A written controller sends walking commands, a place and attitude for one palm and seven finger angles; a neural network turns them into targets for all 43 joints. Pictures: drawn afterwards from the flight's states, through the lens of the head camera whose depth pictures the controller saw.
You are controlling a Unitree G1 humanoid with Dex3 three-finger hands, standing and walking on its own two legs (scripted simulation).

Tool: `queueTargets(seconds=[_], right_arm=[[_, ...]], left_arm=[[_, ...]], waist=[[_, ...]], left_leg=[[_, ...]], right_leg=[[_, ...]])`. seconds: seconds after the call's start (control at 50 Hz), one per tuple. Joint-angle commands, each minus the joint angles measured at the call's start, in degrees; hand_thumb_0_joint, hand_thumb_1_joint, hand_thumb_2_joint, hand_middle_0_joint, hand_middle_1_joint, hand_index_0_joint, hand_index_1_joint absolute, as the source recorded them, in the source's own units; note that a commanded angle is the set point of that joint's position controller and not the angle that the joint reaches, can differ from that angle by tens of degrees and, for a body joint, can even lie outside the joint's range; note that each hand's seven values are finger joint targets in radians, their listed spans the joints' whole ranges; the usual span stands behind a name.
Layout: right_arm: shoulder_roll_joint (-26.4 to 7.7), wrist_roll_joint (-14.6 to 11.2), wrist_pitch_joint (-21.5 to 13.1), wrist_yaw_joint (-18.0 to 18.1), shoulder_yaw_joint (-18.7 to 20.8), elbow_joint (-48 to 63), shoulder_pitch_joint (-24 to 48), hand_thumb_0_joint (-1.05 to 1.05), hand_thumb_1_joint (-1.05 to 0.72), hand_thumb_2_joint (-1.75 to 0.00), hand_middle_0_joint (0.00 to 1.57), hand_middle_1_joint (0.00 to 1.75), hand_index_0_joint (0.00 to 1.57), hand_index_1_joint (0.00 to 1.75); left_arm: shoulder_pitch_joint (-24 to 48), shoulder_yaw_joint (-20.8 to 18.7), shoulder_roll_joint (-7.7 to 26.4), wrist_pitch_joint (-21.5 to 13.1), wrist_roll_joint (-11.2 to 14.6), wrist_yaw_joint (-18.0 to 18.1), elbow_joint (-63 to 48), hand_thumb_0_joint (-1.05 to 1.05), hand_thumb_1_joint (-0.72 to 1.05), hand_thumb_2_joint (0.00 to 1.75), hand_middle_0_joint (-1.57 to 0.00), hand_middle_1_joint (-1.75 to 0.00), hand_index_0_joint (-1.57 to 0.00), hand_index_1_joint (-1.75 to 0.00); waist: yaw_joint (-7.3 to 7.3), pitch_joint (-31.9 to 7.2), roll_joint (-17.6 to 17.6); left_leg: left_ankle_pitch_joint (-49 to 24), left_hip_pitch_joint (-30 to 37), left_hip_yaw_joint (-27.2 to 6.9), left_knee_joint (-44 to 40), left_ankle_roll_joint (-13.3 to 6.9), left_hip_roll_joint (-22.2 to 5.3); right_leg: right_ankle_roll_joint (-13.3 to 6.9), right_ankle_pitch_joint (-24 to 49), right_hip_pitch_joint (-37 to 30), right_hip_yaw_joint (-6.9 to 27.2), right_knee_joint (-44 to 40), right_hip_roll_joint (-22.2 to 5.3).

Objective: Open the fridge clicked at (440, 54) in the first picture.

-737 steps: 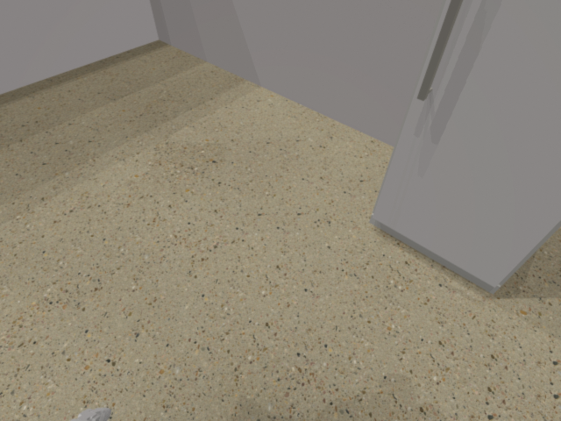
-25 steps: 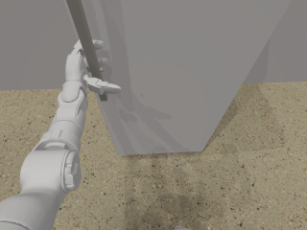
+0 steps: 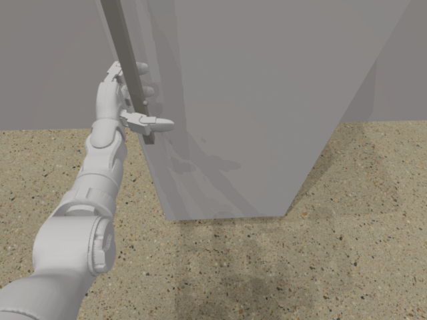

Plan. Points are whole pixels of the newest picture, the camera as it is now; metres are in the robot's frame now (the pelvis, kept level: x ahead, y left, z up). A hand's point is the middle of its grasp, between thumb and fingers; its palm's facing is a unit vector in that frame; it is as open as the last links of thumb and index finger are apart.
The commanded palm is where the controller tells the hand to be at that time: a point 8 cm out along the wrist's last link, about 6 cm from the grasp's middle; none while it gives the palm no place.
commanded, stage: grip the handle and tug to test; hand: left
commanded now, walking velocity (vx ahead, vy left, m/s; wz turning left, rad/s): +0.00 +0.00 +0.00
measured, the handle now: (128, 49) +0.55 +0.13 +0.21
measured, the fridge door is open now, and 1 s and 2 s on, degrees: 0 0 17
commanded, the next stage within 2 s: pull the door a little, standing still in 1.24 s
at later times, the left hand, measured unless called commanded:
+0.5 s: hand (146, 100) +0.50 +0.11 +0.13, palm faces -0.01 -1.00 +0.01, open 5.7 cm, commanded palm +0.48 +0.16 +0.13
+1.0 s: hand (148, 100) +0.50 +0.10 +0.12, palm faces -0.01 -1.00 +0.01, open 5.1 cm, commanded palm +0.45 +0.16 +0.13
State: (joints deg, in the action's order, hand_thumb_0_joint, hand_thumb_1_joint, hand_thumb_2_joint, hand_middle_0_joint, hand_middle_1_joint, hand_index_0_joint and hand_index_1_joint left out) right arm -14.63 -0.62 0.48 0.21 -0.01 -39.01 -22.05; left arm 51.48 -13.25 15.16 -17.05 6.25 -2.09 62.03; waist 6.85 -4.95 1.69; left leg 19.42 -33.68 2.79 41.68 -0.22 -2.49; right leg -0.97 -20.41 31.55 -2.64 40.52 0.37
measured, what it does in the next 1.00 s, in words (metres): stands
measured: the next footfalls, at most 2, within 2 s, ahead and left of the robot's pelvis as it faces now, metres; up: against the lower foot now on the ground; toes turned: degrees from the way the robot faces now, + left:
none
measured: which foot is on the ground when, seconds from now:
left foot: down 0.00-1.00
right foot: down 0.00-1.00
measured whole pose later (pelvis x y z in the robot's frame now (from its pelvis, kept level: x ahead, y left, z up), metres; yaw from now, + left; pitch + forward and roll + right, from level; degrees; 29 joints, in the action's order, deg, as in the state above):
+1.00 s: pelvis +0.01 +0.00 +0.00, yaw -2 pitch +13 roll -1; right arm -14.6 -0.5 0.7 -0.1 0.1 -37.3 -22.7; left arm 49.1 -15.7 16.5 -15.6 5.9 -2.1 58.6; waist 8.0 -5.3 1.9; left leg 20.3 -33.9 4.2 41.3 -0.2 -3.1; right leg -0.9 -20.6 32.5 -1.1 40.1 1.1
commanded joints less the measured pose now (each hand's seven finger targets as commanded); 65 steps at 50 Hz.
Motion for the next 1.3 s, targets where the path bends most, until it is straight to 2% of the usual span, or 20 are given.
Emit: queueTargets(seconds=[0.0,0.04,0.08,0.14,0.3,0.34,0.4,0.5,0.54,0.6,0.62,0.66,0.72,0.8,0.98,1.1,1.14,1.18,1.24,1.28], right_arm=[[-8.6,-0.1,-1.8,0.4,3.0,4.1,-5.1,0.0,-0.9,-0.9,0.2,0.3,0.2,0.3],[-8.7,-0.1,-1.8,0.5,2.9,3.8,-5.5,0.0,-0.9,-0.9,0.2,0.3,0.2,0.3],[-9.0,-0.1,-1.9,0.6,2.9,3.9,-5.1,0.0,-0.9,-0.9,0.2,0.3,0.2,0.3],[-9.2,0.0,-2.1,0.9,2.8,3.6,-5.7,0.0,-0.9,-0.9,0.2,0.3,0.2,0.3],[-9.2,0.0,-2.5,0.8,2.7,3.5,-6.2,0.0,-0.9,-0.9,0.2,0.3,0.2,0.3],[-9.7,0.2,-2.3,1.0,2.8,3.2,-7.2,0.0,-0.9,-0.9,0.2,0.3,0.2,0.3],[-9.1,0.2,-2.4,0.8,2.8,3.6,-6.8,0.0,-0.9,-0.9,0.2,0.3,0.2,0.3],[-9.3,0.2,-2.0,0.6,3.1,3.5,-7.6,0.0,-0.9,-0.9,0.2,0.3,0.2,0.3],[-9.6,0.4,-1.7,0.7,3.1,3.5,-8.2,0.0,-0.9,-0.9,0.2,0.3,0.2,0.3],[-9.4,0.3,-1.5,0.8,3.0,3.8,-8.0,0.0,-0.9,-0.9,0.2,0.3,0.2,0.3],[-9.2,0.3,-1.5,0.7,2.9,4.1,-7.8,0.0,-0.9,-0.9,0.2,0.3,0.2,0.3],[-9.1,0.3,-1.5,0.7,3.0,4.4,-7.8,0.0,-0.9,-0.9,0.2,0.3,0.2,0.3],[-9.0,0.3,-1.6,0.5,3.0,4.5,-7.3,0.0,-0.9,-0.9,0.2,0.3,0.2,0.3],[-9.0,0.2,-1.5,0.5,3.2,4.7,-7.1,0.0,-0.9,-0.9,0.2,0.3,0.2,0.3],[-8.6,-0.2,-1.3,-0.2,3.7,7.0,-5.3,0.0,-0.9,-0.9,0.2,0.3,0.2,0.3],[-8.1,-0.5,-1.4,-0.8,4.0,8.4,-3.8,0.0,-0.9,-0.9,0.2,0.3,0.2,0.3],[-8.2,-0.5,-1.3,-0.8,4.2,8.8,-3.7,0.0,-0.9,-0.9,0.2,0.3,0.2,0.3],[-7.4,-0.7,-1.5,-1.0,4.0,9.4,-2.3,0.0,-0.9,-0.9,0.2,0.3,0.2,0.3],[-7.4,-0.7,-1.5,-0.9,4.0,9.1,-1.8,0.0,-0.9,-0.9,0.2,0.3,0.2,0.3],[-7.5,-0.6,-1.4,-0.6,4.2,8.9,-1.4,0.0,-0.9,-0.9,0.2,0.3,0.2,0.3]], left_arm=[[29.1,0.1,9.5,-4.1,-0.4,-0.1,-12.1,0.0,-0.03,0.5,-0.35,-1.27,-0.35,-1.27],[30.3,1.3,8.2,-4.0,-0.4,-0.1,-10.1,0.0,0.06,0.54,-0.36,-1.28,-0.36,-1.28],[30.4,-0.5,10.6,-4.0,-0.3,0.0,-10.3,0.0,0.15,0.58,-0.37,-1.29,-0.37,-1.29],[32.3,-1.5,12.1,-4.0,-0.2,-0.2,-9.3,0.0,0.29,0.64,-0.38,-1.31,-0.38,-1.31],[34.4,-1.0,12.1,-4.6,0.0,-0.7,-9.1,0.0,0.67,0.8,-0.43,-1.37,-0.43,-1.37],[32.5,-3.9,15.3,-4.3,-0.2,-0.5,-7.1,0.0,0.76,0.84,-0.44,-1.38,-0.44,-1.38],[33.4,-1.7,12.8,-4.5,-0.6,-0.7,-9.5,0.0,0.9,0.9,-0.45,-1.4,-0.45,-1.4],[32.7,-2.1,13.0,-4.3,-0.3,-1.0,-10.1,0.0,0.9,0.9,-0.45,-1.4,-0.45,-1.4],[30.4,-5.3,15.9,-3.8,-0.1,-0.3,-8.7,0.0,0.9,0.9,-0.45,-1.4,-0.45,-1.4],[31.4,-5.4,17.1,-3.4,-1.0,-0.1,-9.4,0.0,0.9,0.9,-0.45,-1.4,-0.45,-1.4],[30.6,-4.6,15.6,-3.4,-0.9,-0.2,-9.3,0.0,0.9,0.9,-0.45,-1.4,-0.45,-1.4],[29.7,-5.6,16.5,-3.9,-0.7,-0.2,-10.9,0.0,0.9,0.9,-0.45,-1.4,-0.45,-1.4],[30.1,-3.7,14.1,-4.1,-0.4,-0.4,-11.8,0.0,0.9,0.9,-0.45,-1.4,-0.45,-1.4],[29.3,-4.1,14.6,-4.3,-0.6,-0.4,-12.6,0.0,0.9,0.9,-0.45,-1.4,-0.45,-1.4],[16.7,-3.6,11.5,-3.2,1.1,-0.8,-21.8,0.0,0.9,0.9,-0.45,-1.4,-0.45,-1.4],[7.4,-1.0,7.6,-0.3,1.9,-0.8,-30.6,0.0,0.9,0.9,-0.45,-1.4,-0.45,-1.4],[3.1,-2.6,9.4,0.6,1.9,-0.6,-33.1,0.0,0.9,0.9,-0.45,-1.4,-0.45,-1.4],[1.5,0.8,5.4,1.5,1.9,-0.9,-37.1,0.0,0.9,0.9,-0.45,-1.4,-0.45,-1.4],[1.4,2.6,4.0,2.8,1.8,-0.3,-39.3,0.0,0.9,0.9,-0.45,-1.4,-0.45,-1.4],[0.1,0.4,5.9,3.7,1.7,0.2,-39.4,0.0,0.9,0.9,-0.45,-1.4,-0.45,-1.4]], waist=[[0.95,-20.5,-0.5],[2.0,-18.2,-2.1],[1.36,-20.3,-0.6],[1.8,-19.9,-1.3],[2.39,-21.9,0.7],[1.92,-22.1,-2.5],[2.14,-23.2,1.3],[2.14,-23.9,0.9],[1.08,-23.7,-1.2],[1.61,-22.1,-1.5],[1.29,-22.2,-0.3],[0.47,-24.4,0.8],[1.19,-23.3,0.0],[0.72,-24.0,0.8],[-2.62,-27.9,1.1],[-3.57,-26.5,-0.3],[-4.78,-26.7,-1.3],[-4.5,-25.9,1.0],[-3.77,-23.5,0.4],[-4.11,-23.3,-0.9]], left_leg=[[-15.4,14.6,-2.5,-2.6,-1.5,2.4],[-14.0,13.7,-2.9,-2.7,-1.6,2.4],[-13.3,13.8,-2.6,-2.6,-1.6,2.5],[-12.7,13.0,-2.9,-2.6,-1.7,2.5],[-12.9,13.4,-3.2,-1.9,-1.4,2.3],[-13.2,11.7,-3.1,-1.9,-1.7,2.3],[-15.3,13.9,-2.9,-1.5,-1.5,2.2],[-17.8,14.6,-2.9,-1.3,-1.4,2.0],[-17.8,12.9,-2.7,-1.5,-1.6,2.2],[-16.3,11.1,-2.3,-1.8,-1.7,2.2],[-16.5,11.7,-2.2,-1.9,-1.6,2.4],[-18.5,13.4,-2.3,-1.7,-1.5,2.3],[-18.4,13.9,-2.3,-1.8,-1.4,2.0],[-19.4,14.4,-2.2,-1.7,-1.3,2.1],[-28.4,17.9,-1.3,-1.6,-1.2,1.9],[-33.6,18.9,-0.6,-2.3,-1.6,1.8],[-35.7,18.4,-0.3,-2.6,-1.8,1.8],[-37.5,20.1,-0.1,-2.8,-1.7,1.8],[-36.5,20.9,-0.5,-3.3,-1.7,1.7],[-36.1,20.9,-0.4,-3.3,-1.8,1.8]], right_leg=[[0.3,21.2,-5.2,1.1,-4.7,1.9],[0.3,19.5,-4.1,0.8,-5.1,1.9],[0.3,19.3,-4.5,1.4,-5.1,1.8],[0.4,18.5,-4.6,1.4,-5.0,1.8],[0.5,18.3,-3.4,1.4,-4.5,2.0],[0.5,19.0,-5.3,1.4,-4.5,2.0],[0.4,20.5,-3.9,1.2,-4.1,2.0],[0.4,22.5,-4.3,1.1,-3.8,2.3],[0.4,23.1,-6.3,1.1,-3.8,2.3],[0.7,23.0,-6.7,1.5,-4.1,2.1],[0.6,23.0,-6.6,1.5,-4.2,2.2],[0.4,24.2,-7.1,1.4,-3.7,2.2],[0.4,23.9,-6.5,1.1,-3.8,2.3],[0.3,25.0,-7.1,1.2,-3.6,2.3],[0.0,33.2,-12.2,0.9,-2.8,2.4],[0.3,38.8,-15.4,0.9,-3.5,2.3],[0.2,41.7,-18.3,1.0,-3.4,2.0],[0.4,42.8,-17.7,0.9,-3.7,1.8],[0.4,40.9,-16.9,0.6,-4.6,1.9],[0.6,41.9,-17.2,0.9,-4.8,1.8]])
